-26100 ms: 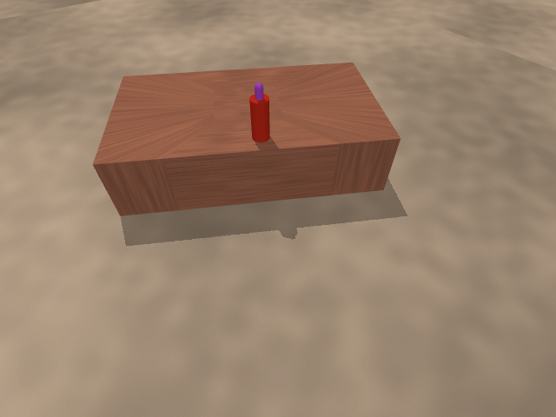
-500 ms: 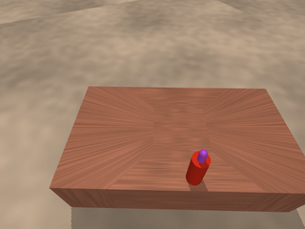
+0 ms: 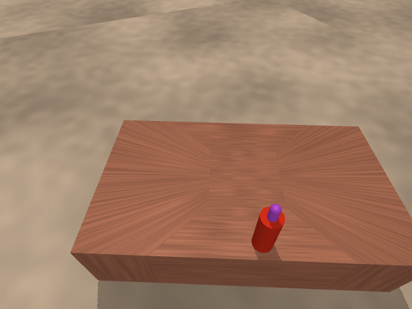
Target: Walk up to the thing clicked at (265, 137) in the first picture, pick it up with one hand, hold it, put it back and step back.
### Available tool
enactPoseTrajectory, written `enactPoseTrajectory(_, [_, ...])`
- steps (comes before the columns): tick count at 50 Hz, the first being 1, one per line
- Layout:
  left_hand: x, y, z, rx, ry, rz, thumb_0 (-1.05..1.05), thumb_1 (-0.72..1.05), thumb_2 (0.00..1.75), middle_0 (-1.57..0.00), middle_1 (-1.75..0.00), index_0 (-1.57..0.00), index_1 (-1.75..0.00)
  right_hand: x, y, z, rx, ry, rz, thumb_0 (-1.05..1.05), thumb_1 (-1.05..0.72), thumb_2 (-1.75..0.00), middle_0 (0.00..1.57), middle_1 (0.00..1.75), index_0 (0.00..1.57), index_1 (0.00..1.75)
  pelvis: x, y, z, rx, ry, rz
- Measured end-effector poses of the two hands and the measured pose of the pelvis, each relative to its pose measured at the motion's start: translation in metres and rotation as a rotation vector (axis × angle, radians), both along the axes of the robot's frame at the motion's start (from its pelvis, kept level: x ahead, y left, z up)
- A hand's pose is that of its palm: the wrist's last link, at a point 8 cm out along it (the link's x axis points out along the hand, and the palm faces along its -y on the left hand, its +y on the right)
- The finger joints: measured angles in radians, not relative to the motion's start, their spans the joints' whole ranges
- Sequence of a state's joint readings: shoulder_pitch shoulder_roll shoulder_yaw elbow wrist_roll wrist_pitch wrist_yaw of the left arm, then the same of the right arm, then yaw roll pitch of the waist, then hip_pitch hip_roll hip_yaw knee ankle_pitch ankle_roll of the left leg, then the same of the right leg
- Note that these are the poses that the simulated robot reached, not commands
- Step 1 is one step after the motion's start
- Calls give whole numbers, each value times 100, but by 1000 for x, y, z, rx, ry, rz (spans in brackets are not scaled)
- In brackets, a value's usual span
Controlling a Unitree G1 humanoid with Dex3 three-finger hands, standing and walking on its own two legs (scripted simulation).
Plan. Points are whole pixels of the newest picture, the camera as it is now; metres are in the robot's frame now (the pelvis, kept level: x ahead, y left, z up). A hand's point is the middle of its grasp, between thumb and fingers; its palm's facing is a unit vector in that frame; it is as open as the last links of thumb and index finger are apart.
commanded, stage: stand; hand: right
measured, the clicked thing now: (268, 226) +0.44 -0.21 -0.32
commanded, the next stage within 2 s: none
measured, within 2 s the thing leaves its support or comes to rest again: neither
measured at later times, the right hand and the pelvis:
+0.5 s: hand out of the picture +0.06 -0.24 -0.16, palm faces -0.03 +0.94 -0.34, open 7.4 cm; pelvis +0.00 +0.00 +0.00, yaw +0 degrees
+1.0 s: hand out of the picture +0.07 -0.24 -0.16, palm faces -0.03 +0.94 -0.34, open 7.4 cm; pelvis +0.01 +0.01 +0.00, yaw +0 degrees
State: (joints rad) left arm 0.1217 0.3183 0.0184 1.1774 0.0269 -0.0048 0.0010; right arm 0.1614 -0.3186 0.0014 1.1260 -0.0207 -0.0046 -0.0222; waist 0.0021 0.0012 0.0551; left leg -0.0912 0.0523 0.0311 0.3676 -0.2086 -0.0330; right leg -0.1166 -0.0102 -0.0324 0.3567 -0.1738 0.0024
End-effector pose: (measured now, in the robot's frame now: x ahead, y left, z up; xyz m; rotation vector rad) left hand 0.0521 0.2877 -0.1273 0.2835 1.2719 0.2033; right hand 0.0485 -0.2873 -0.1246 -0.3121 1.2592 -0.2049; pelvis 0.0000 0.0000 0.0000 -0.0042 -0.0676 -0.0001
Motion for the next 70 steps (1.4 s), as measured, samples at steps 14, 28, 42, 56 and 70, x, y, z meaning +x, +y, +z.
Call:
enactPoseTrajectory(14, [-3,6,2,7,10,-5,1,90,90,-20,-30,-20,-30,2,4,-1,11,11,5,0,-85,-89,20,30,21,30,-1,3,1,2,9,0])
enactPoseTrajectory(28, [8,8,4,8,-3,-16,1,90,90,-20,-30,-20,-30,9,1,3,1,4,6,0,-90,-90,20,30,21,30,4,5,2,5,13,-1])
enactPoseTrajectory(42, [16,11,6,12,-23,-18,1,90,90,-20,-30,-20,-30,14,-1,5,0,-4,7,0,-90,-90,20,30,21,30,6,5,2,4,16,2])
enactPoseTrajectory(56, [14,13,6,13,-14,-9,1,90,90,-20,-30,-20,-30,16,0,4,2,4,10,0,-90,-90,20,30,21,30,8,5,3,5,20,7])
enactPoseTrajectory(70, [15,12,7,13,-21,-4,1,90,90,-20,-30,-20,-30,22,-1,5,2,-3,17,0,-90,-90,20,30,21,30,9,5,3,3,23,13])
